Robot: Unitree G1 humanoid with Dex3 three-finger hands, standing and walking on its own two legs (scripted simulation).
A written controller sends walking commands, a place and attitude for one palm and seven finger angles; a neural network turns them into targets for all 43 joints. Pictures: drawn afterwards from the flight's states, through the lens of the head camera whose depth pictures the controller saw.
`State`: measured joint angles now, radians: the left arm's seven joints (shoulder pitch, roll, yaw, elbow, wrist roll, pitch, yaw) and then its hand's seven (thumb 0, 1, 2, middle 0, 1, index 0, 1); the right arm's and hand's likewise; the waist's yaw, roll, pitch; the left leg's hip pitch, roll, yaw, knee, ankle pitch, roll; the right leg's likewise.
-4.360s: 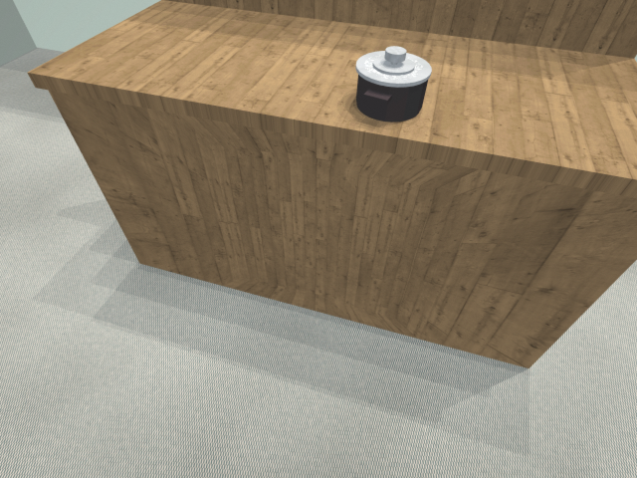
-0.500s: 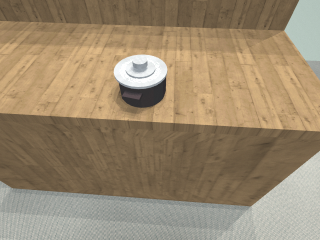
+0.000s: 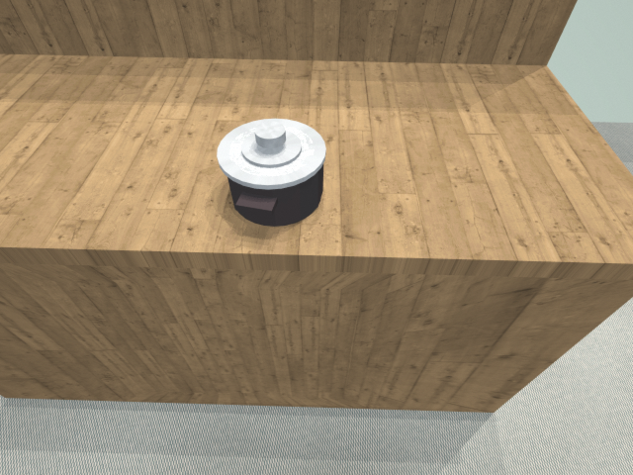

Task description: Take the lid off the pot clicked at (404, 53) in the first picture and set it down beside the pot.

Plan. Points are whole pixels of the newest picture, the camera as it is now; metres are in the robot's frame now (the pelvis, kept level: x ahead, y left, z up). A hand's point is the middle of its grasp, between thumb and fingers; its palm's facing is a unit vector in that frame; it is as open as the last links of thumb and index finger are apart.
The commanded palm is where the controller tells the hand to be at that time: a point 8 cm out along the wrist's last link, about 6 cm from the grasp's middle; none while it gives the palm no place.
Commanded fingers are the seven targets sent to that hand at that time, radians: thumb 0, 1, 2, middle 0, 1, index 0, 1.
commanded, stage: look again from close up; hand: left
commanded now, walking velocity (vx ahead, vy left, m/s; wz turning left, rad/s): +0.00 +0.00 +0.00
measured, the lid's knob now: (270, 134) +0.53 +0.10 +0.15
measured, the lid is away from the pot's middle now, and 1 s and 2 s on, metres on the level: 0.00 0.00 0.00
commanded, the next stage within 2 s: lift the closed hand beside the body in 0.58 s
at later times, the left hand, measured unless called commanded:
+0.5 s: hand out of the picture +0.02 +0.18 -0.17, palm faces +0.01 -0.98 -0.22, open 7.4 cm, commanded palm none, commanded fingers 0.00 0.90 0.90 -0.20 -0.30 -0.20 -0.30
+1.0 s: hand out of the picture +0.11 +0.18 -0.03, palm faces +0.20 -0.95 -0.25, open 5.4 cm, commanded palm +0.07 +0.24 +0.01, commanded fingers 0.00 0.90 0.90 -0.95 -1.12 -0.95 -1.12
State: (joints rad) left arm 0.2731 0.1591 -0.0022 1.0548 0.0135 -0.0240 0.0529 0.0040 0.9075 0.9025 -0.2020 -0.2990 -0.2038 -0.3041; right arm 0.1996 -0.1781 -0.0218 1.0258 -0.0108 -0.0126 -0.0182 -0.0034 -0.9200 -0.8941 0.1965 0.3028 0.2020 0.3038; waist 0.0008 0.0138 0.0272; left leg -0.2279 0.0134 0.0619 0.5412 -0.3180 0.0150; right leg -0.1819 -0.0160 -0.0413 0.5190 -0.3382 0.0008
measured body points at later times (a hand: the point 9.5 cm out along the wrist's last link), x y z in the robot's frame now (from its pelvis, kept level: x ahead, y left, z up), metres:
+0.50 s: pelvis +0.00 +0.00 +0.00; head +0.01 +0.00 +0.45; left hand +0.02 +0.23 -0.16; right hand +0.00 -0.22 -0.16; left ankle -0.02 +0.11 -0.73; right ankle -0.04 -0.12 -0.73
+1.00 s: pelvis -0.03 -0.01 +0.01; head -0.05 -0.02 +0.45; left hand +0.10 +0.23 -0.01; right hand +0.19 -0.23 -0.05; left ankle -0.02 +0.11 -0.73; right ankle -0.04 -0.12 -0.73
